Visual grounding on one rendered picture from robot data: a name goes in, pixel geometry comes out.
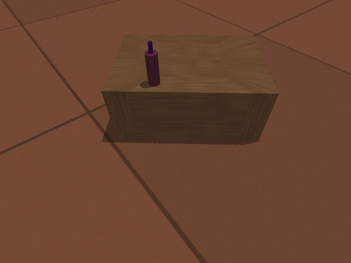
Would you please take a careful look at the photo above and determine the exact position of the bottle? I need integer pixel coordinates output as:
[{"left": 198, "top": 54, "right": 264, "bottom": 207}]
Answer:
[{"left": 144, "top": 41, "right": 160, "bottom": 87}]

